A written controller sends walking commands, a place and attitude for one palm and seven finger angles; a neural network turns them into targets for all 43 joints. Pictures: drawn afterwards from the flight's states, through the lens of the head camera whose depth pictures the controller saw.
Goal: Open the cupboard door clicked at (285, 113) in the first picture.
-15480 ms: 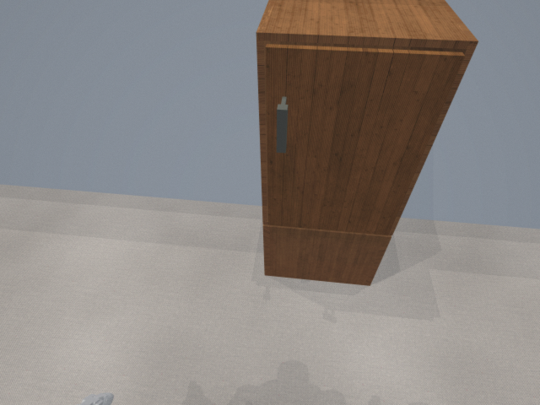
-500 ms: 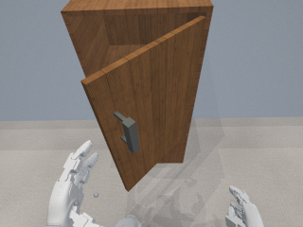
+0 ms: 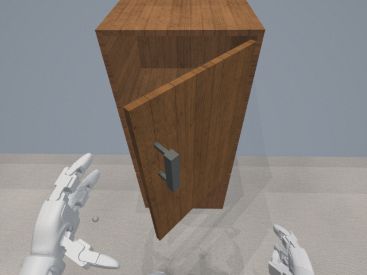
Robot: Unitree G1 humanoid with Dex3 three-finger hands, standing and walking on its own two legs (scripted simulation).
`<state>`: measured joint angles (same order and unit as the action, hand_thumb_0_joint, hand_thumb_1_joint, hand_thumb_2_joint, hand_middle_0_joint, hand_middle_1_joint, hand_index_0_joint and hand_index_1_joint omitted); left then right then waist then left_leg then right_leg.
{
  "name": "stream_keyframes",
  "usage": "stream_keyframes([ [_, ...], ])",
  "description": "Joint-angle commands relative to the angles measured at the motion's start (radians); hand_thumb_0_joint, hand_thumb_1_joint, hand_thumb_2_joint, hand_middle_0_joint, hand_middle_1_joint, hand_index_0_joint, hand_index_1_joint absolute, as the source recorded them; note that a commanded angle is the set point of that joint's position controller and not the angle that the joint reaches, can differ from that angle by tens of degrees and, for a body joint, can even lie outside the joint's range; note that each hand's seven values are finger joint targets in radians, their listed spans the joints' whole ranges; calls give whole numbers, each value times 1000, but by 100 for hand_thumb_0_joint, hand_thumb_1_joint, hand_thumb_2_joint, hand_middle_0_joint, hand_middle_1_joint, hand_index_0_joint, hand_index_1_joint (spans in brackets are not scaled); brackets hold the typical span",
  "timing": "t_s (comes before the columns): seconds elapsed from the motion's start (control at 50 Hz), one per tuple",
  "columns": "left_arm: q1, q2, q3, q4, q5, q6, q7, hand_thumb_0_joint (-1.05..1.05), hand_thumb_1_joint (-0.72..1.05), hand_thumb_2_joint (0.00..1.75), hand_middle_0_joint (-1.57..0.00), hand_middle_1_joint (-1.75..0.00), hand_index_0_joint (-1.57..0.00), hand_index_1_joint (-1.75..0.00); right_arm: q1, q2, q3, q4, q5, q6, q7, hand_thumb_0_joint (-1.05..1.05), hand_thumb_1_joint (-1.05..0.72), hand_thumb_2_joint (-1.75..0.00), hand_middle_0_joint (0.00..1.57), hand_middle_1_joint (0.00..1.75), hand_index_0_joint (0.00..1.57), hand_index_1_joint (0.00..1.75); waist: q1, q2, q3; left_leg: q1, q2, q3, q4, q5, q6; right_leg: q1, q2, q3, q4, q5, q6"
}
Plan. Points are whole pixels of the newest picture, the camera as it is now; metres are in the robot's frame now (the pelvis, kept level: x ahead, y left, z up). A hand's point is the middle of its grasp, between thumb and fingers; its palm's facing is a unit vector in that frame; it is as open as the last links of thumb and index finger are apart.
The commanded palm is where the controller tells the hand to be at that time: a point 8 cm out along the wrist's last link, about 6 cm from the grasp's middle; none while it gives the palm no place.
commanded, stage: draw the hand back to the body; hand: left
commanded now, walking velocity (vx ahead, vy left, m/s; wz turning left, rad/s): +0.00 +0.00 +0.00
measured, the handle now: (166, 166) +0.34 +0.07 +0.07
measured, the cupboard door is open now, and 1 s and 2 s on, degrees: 47 47 47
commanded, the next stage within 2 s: step back with the hand held close in 1.08 s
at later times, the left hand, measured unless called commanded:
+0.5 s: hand (40, 187) +0.21 +0.25 +0.17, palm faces +0.35 -0.86 -0.37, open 11.5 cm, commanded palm +0.17 +0.30 +0.19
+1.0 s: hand (34, 177) +0.22 +0.26 +0.19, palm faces +0.43 -0.82 -0.39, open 7.5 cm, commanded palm +0.17 +0.30 +0.21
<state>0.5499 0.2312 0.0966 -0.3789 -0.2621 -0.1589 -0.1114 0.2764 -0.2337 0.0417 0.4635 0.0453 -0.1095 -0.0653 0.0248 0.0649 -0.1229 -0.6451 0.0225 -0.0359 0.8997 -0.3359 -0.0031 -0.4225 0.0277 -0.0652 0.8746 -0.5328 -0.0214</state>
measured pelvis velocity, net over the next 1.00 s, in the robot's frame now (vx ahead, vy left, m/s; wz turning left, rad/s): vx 0.03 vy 0.00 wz -0.02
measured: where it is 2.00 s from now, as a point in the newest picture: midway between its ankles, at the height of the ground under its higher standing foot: outside the picture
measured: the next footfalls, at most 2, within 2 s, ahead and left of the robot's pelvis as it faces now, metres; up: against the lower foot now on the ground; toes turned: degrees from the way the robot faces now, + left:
none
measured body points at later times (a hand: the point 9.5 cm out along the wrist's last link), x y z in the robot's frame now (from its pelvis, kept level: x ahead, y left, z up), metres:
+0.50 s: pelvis +0.02 +0.02 +0.04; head +0.01 +0.01 +0.49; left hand +0.19 +0.30 +0.19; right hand +0.21 -0.19 -0.04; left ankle +0.07 +0.12 -0.69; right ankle -0.05 -0.11 -0.69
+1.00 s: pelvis +0.03 +0.00 +0.05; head +0.01 -0.02 +0.50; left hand +0.19 +0.30 +0.21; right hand +0.21 -0.23 -0.04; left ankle +0.07 +0.12 -0.69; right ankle -0.05 -0.11 -0.69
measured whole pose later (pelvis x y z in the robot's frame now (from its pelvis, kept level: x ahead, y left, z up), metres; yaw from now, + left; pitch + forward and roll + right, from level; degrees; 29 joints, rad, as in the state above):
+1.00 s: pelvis +0.03 +0.00 +0.05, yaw -1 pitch -3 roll +0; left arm 0.48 0.33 0.32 -0.36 -0.08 -0.05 0.12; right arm 0.20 -0.23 0.02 0.62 0.01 -0.07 -0.09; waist 0.06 0.05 0.01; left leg -0.21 0.01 0.01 0.44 -0.17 0.00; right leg 0.00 0.01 -0.02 0.39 -0.33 -0.01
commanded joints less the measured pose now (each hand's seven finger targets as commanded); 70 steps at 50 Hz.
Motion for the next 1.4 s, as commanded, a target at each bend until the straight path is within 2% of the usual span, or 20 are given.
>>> stream_keyframes([
  [0.0, -22, 243, 120, -249, 119, -23, 83, 0, -29, 39, -16, -30, -16, -30, -131, -85, -42, -170, -8, -48, -34, 0, -90, -90, 20, 30, 20, 30, 35, -35, -36, 272, -21, 3, -178, 70, 33, -120, -25, 77, -293, 246, 5],
  [0.02, -33, 176, 88, -291, 132, -6, 128, 0, -26, 40, -16, -30, -16, -30, -146, -73, -32, -177, -13, -38, -45, 0, -90, -90, 20, 30, 20, 30, 12, -41, -6, 305, -25, 14, -184, 81, 37, -125, -33, 79, -329, 242, 9],
  [0.06, -9, 146, 72, -250, 154, 25, 165, 0, -18, 43, -16, -30, -16, -30, -137, -72, -28, -161, -15, -22, -49, 0, -90, -90, 20, 30, 20, 30, 6, -37, 32, 325, -20, 13, -210, 66, 38, -114, -32, 56, -341, 212, 11],
  [0.2, -96, 221, 137, -284, 200, 37, 244, 0, 6, 54, -17, -30, -17, -30, -171, -89, -20, -126, -30, -22, -64, 0, -90, -90, 20, 30, 20, 30, 11, 1, 12, 447, -12, -1, -328, 84, 36, 0, -25, 33, -403, 222, 4],
  [0.26, -87, 222, 152, -304, 206, 34, 258, 0, 17, 58, -17, -30, -17, -30, -176, -85, -18, -109, -33, -33, -59, 0, -90, -90, 20, 30, 20, 30, 17, 19, -9, 497, -8, -8, -372, 128, 32, 50, -21, 22, -407, 267, 0],
  [0.4, -55, 242, 225, -242, 203, 46, 259, 0, 41, 69, -18, -30, -18, -30, -195, -94, -26, -67, -38, -33, -45, 0, -90, -90, 20, 30, 20, 30, 32, -24, 30, 537, 1, -4, -445, 207, 25, 146, -14, 17, -461, 340, 2],
  [0.5, -99, 278, 292, -239, 199, 45, 259, 0, 58, 76, -19, -30, -19, -30, -204, -95, -32, -48, -41, -23, -39, 0, -90, -90, 20, 30, 20, 30, 36, -16, 43, 566, 4, 2, -481, 235, 22, 183, -12, 19, -498, 363, 2],
  [0.58, -140, 292, 325, -265, 198, 39, 259, 0, 73, 82, -19, -30, -19, -30, -207, -92, -36, -38, -40, -25, -34, 0, -90, -90, 20, 30, 20, 30, 35, 35, 28, 600, 2, 11, -492, 275, 18, 205, -13, 20, -511, 391, 3],
  [0.68, -172, 326, 383, -244, 189, 38, 263, 0, 90, 90, -20, -30, -20, -30, -207, -97, -45, -22, -40, -24, -32, 0, -90, -90, 20, 30, 20, 30, 37, 19, 28, 614, 0, 15, -504, 281, 19, 222, -10, 21, -534, 405, 5],
  [0.76, -146, 254, 314, -173, 185, 50, 247, 0, 90, 90, -20, -30, -20, -30, -212, -102, -52, -19, -37, -15, -25, 0, -90, -90, 20, 30, 20, 30, 27, -5, 92, 609, -1, 25, -513, 259, 24, 204, -10, 24, -555, 394, 12],
  [0.8, -139, 267, 326, -153, 185, 50, 245, 0, 90, 90, -20, -30, -20, -30, -213, -106, -56, -18, -39, -11, -26, 0, -90, -90, 20, 30, 20, 30, 33, -44, 79, 607, -4, 32, -515, 265, 29, 223, -12, 23, -563, 407, 13],
  [0.9, -174, 334, 373, -212, 185, 33, 249, 0, 90, 90, -20, -30, -20, -30, -229, -101, -58, -17, -41, -11, -35, 0, -90, -90, 20, 30, 20, 30, 43, -45, 47, 617, -18, 44, -501, 282, 35, 250, -21, 33, -578, 447, 15],
  [0.98, -171, 324, 368, -233, 185, 24, 250, 0, 90, 90, -20, -30, -20, -30, -232, -89, -55, -7, -42, -24, -38, 0, -90, -90, 20, 30, 20, 30, 41, 35, 56, 641, -23, 56, -491, 300, 34, 236, -25, 38, -586, 479, 16],
  [1.16, -160, 293, 348, -142, 173, 30, 233, 0, 90, 90, -20, -30, -20, -30, -238, -95, -64, -1, -41, -11, -39, 0, -90, -90, 20, 30, 20, 30, 39, -73, 107, 633, -22, 62, -499, 296, 41, 224, -24, 43, -607, 492, 30],
  [1.18, -256, 329, 357, -292, 172, 8, 233, 0, 90, 90, -20, -30, -20, -30, -255, -94, -62, -19, -39, -20, -38, 0, -90, -90, 20, 30, 20, 30, 42, -44, 54, 656, -26, 58, -493, 307, 43, 242, -30, 51, -605, 508, 29],
  [1.2, -407, 512, 524, -309, 196, -42, 253, 0, 90, 90, -20, -30, -20, -30, -210, -90, -49, -33, -32, 2, -35, 0, -90, -90, 20, 30, 20, 30, -5, -1, 180, 604, -14, 47, -437, 279, 50, 145, -79, 87, -657, 577, 39],
  [1.22, -250, 394, 437, -224, 191, -41, 236, 0, 90, 90, -20, -30, -20, -30, -232, -92, -63, -2, -45, 18, -33, 0, -90, -90, 20, 30, 20, 30, -4, -98, 149, 584, -9, 40, -390, 332, 53, 148, -97, 69, -633, 667, 58],
  [1.26, -120, 333, 384, -189, 198, -15, 221, 0, 90, 90, -20, -30, -20, -30, -221, -99, -72, -26, -40, 48, -24, 0, -90, -90, 20, 30, 20, 30, -4, -139, 103, 580, -9, 56, -367, 414, 55, 192, -104, 57, -584, 830, 92],
  [1.34, -14, 330, 399, -256, 193, -8, 221, 0, 90, 90, -20, -30, -20, -30, -206, -110, -84, -58, -33, 93, -18, 0, -90, -90, 20, 30, 20, 30, -8, -21, -23, 629, 16, 64, -374, 609, 56, 228, -89, 44, -505, 849, 92],
  [1.38, -2, 359, 428, -295, 191, -6, 227, 0, 90, 90, -20, -30, -20, -30, -209, -106, -88, -72, -28, 108, -18, 0, -90, -90, 20, 30, 20, 30, -11, -41, -44, 630, 25, 63, -368, 635, 54, 219, -83, 47, -497, 840, 93],
])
